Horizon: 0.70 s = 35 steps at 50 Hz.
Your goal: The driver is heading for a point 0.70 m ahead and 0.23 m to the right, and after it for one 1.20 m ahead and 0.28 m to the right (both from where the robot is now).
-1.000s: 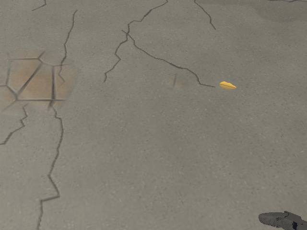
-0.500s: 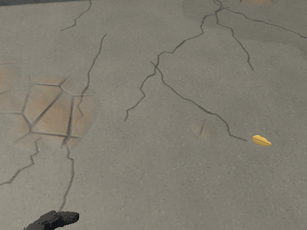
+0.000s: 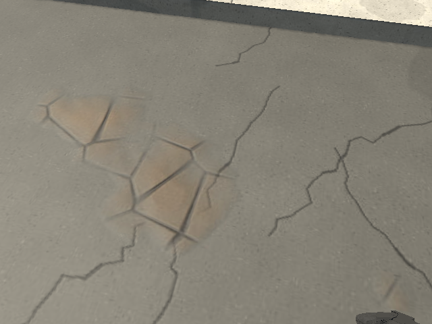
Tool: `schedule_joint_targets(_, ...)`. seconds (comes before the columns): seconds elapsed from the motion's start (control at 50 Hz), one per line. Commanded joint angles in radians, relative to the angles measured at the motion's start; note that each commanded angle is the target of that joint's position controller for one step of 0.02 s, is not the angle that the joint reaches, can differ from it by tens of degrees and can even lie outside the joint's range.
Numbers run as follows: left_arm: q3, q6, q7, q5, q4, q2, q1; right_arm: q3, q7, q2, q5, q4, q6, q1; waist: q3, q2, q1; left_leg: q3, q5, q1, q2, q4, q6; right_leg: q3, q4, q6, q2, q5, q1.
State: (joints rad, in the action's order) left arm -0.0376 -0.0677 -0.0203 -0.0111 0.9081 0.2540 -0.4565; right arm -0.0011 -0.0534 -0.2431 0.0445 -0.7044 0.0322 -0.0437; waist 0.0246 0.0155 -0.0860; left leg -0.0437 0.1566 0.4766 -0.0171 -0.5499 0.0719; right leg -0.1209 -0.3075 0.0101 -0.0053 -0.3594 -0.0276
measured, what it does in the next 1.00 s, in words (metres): walks ahead, turning right: left foot, then right foot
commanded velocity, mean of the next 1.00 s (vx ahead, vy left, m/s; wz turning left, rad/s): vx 0.50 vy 0.00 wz -0.36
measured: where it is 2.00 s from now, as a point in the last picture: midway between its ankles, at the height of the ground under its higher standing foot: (275, 271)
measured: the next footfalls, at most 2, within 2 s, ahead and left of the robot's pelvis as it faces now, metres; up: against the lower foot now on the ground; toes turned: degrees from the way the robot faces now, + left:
left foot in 0.02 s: +0.15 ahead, +0.10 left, +0.00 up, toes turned +2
right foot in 0.56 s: +0.44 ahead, -0.10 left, +0.00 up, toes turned -15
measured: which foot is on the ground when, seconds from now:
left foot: up 0.00-0.00, down 0.02-0.58, up 0.60-1.00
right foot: down 0.00-0.04, up 0.06-0.54, down 0.56-1.00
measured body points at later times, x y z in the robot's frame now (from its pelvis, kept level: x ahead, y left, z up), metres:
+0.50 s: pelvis +0.26 +0.00 +0.00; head +0.29 +0.00 +0.44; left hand +0.47 +0.21 -0.12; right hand +0.20 -0.25 -0.14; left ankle +0.11 +0.09 -0.73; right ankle +0.39 -0.11 -0.71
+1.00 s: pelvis +0.53 -0.06 +0.00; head +0.56 -0.08 +0.45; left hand +0.64 +0.21 -0.12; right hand +0.63 -0.36 -0.09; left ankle +0.73 +0.00 -0.70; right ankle +0.40 -0.09 -0.73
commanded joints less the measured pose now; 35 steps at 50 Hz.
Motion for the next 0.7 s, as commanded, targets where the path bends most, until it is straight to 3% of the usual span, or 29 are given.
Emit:
schedule_joint_targets(0.02, -0.024, -0.002, 0.008, 0.004, -0.044, 0.144, 0.017, -0.056, 0.027, -0.149, 0.023, -0.046, 0.030, -0.292, -0.152, -0.031, 0.189, 0.028, 0.042, -0.476, -0.002, 0.088, 0.069, 0.042, -0.341, -0.108, -0.161, 0.672, 0.189)
schedule_joint_targets(0.04, 0.001, -0.006, 0.002, 0.021, -0.107, 0.060, 0.004, -0.082, 0.044, -0.254, 0.038, -0.057, 0.033, -0.427, -0.293, 0.162, 0.222, 0.430, 0.191, -0.753, -0.302, 0.152, 0.157, -0.016, -0.690, -0.061, -0.058, 0.263, 0.476)
schedule_joint_targets(0.06, -0.017, 0.001, 0.007, 0.003, -0.111, 0.107, -0.002, -0.095, 0.050, -0.285, -0.010, -0.070, 0.018, -0.435, -0.319, 0.235, 0.206, 0.722, 0.144, -0.763, -0.403, 0.277, 0.222, 0.070, -0.879, -0.060, 0.039, -0.166, 0.651)
schedule_joint_targets(0.08, -0.030, 0.010, 0.011, -0.009, -0.111, 0.146, 0.058, -0.084, 0.052, -0.236, -0.027, -0.068, 0.015, -0.360, -0.178, 0.121, 0.177, 0.576, 0.109, -0.677, -0.354, 0.262, 0.206, 0.141, -0.927, -0.073, -0.025, -0.117, 0.724)
schedule_joint_targets(0.1, -0.022, 0.005, 0.005, -0.003, -0.115, 0.119, 0.094, -0.068, 0.050, -0.172, -0.028, -0.065, 0.021, -0.298, -0.087, 0.078, 0.148, 0.457, 0.038, -0.556, -0.304, 0.283, 0.187, 0.147, -0.889, -0.075, -0.057, -0.044, 0.715)
schedule_joint_targets(0.12, -0.020, 0.007, 0.001, 0.000, -0.107, 0.100, 0.097, -0.057, 0.047, -0.132, -0.026, -0.066, 0.028, -0.254, -0.042, 0.061, 0.112, 0.368, -0.013, -0.462, -0.252, 0.320, 0.150, 0.144, -0.824, -0.072, -0.085, 0.001, 0.665)
schedule_joint_targets(0.16, -0.016, 0.032, -0.009, -0.016, -0.072, 0.078, 0.052, -0.046, 0.051, -0.097, -0.024, -0.076, 0.043, -0.224, -0.019, 0.075, 0.071, 0.250, -0.090, -0.362, -0.205, 0.372, 0.115, 0.149, -0.782, -0.053, -0.089, 0.048, 0.579)
schedule_joint_targets(0.22, -0.022, 0.048, -0.022, -0.015, -0.082, 0.067, 0.105, -0.055, 0.054, -0.114, -0.028, -0.110, 0.066, -0.261, 0.009, 0.058, 0.065, 0.160, -0.154, -0.352, -0.203, 0.429, 0.118, 0.166, -0.761, -0.037, -0.081, 0.137, 0.626)
schedule_joint_targets(0.32, -0.019, 0.049, -0.026, -0.015, -0.126, 0.051, 0.263, -0.053, 0.055, -0.105, -0.028, -0.150, 0.075, -0.306, 0.056, 0.035, 0.092, 0.027, -0.218, -0.398, -0.187, 0.455, 0.100, 0.158, -0.597, -0.024, -0.074, 0.314, 0.720)
schedule_joint_targets(0.44, 0.000, 0.042, -0.042, -0.022, -0.199, 0.034, 0.439, -0.053, 0.073, -0.122, -0.024, -0.207, 0.069, -0.386, 0.088, 0.037, 0.140, -0.082, -0.419, -0.532, -0.212, 0.395, 0.071, 0.039, -0.352, -0.076, -0.048, 0.341, 0.684)
schedule_joint_targets(0.5, -0.007, 0.042, -0.036, -0.024, -0.201, 0.050, 0.394, -0.059, 0.083, -0.155, -0.018, -0.218, 0.057, -0.375, 0.037, 0.065, 0.105, -0.133, -0.828, -0.612, -0.225, 0.224, 0.046, -0.026, -0.309, -0.137, 0.027, 0.207, 0.573)
schedule_joint_targets(0.52, -0.015, 0.041, -0.031, -0.027, -0.185, 0.064, 0.328, -0.063, 0.086, -0.170, -0.015, -0.219, 0.050, -0.368, -0.006, 0.077, 0.075, -0.149, -0.961, -0.622, -0.227, 0.105, 0.041, -0.043, -0.303, -0.162, 0.064, 0.150, 0.498)
schedule_joint_targets(0.54, -0.028, 0.036, -0.026, -0.030, -0.155, 0.086, 0.220, -0.067, 0.087, -0.184, -0.013, -0.216, 0.041, -0.364, -0.071, 0.076, 0.030, -0.160, -0.971, -0.595, -0.224, -0.069, 0.035, -0.040, -0.266, -0.189, 0.097, 0.124, 0.370)
schedule_joint_targets(0.56, -0.051, 0.029, -0.016, -0.042, -0.107, 0.131, 0.056, -0.067, 0.087, -0.187, -0.018, -0.201, 0.037, -0.346, -0.157, 0.036, -0.050, -0.173, -0.789, -0.448, -0.201, -0.314, 0.012, 0.037, -0.198, -0.234, 0.073, 0.142, 0.129)
schedule_joint_targets(0.58, -0.091, 0.034, 0.003, -0.045, -0.101, 0.256, -0.031, -0.048, 0.074, -0.109, -0.037, -0.143, 0.046, -0.365, -0.270, -0.146, -0.056, -0.191, -0.259, -0.098, -0.092, -0.692, -0.035, 0.443, -0.171, -0.351, -0.200, 0.077, -0.174)
schedule_joint_targets(0.6, -0.099, 0.042, 0.000, -0.011, -0.113, 0.296, 0.013, -0.055, 0.061, -0.116, -0.032, -0.099, 0.056, -0.334, -0.338, -0.211, -0.015, -0.008, 0.375, 0.170, 0.087, -0.914, -0.059, 0.900, -0.015, -0.462, -0.357, 0.220, -0.293)
schedule_joint_targets(0.62, -0.097, 0.049, 0.004, 0.010, -0.106, 0.267, 0.049, -0.055, 0.056, -0.132, -0.020, -0.082, 0.064, -0.239, -0.222, -0.083, -0.019, 0.106, 0.279, 0.262, 0.003, -0.910, -0.049, 0.746, -0.003, -0.427, -0.317, 0.223, -0.219)
schedule_joint_targets(0.64, -0.083, 0.049, 0.011, 0.010, -0.105, 0.210, 0.098, -0.048, 0.053, -0.122, -0.029, -0.071, 0.075, -0.220, -0.101, -0.033, 0.013, 0.093, 0.194, 0.253, -0.040, -0.825, -0.048, 0.624, 0.020, -0.387, -0.290, 0.275, -0.070)
schedule_joint_targets(0.66, -0.070, 0.048, 0.013, 0.007, -0.108, 0.165, 0.141, -0.049, 0.054, -0.116, -0.025, -0.079, 0.075, -0.226, -0.031, 0.016, 0.058, 0.088, 0.168, 0.201, -0.071, -0.728, -0.052, 0.538, 0.043, -0.338, -0.235, 0.347, 0.052)
schedule_joint_targets(0.68, -0.062, 0.043, 0.017, 0.012, -0.109, 0.140, 0.173, -0.048, 0.055, -0.112, -0.008, -0.078, 0.058, -0.235, -0.003, 0.011, 0.092, 0.089, 0.164, 0.143, -0.086, -0.666, -0.068, 0.470, 0.059, -0.312, -0.185, 0.417, 0.140)
schedule_joint_targets(0.7, -0.057, 0.036, 0.016, 0.013, -0.115, 0.129, 0.187, -0.046, 0.051, -0.102, 0.004, -0.083, 0.038, -0.260, -0.017, -0.009, 0.111, 0.086, 0.160, 0.089, -0.091, -0.627, -0.083, 0.425, 0.071, -0.304, -0.158, 0.454, 0.185)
